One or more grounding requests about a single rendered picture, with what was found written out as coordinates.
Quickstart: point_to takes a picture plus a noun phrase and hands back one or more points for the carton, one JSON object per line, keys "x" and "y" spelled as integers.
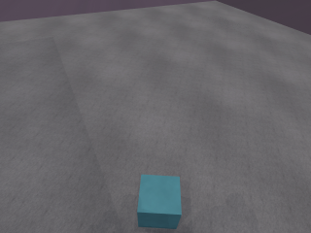
{"x": 159, "y": 202}

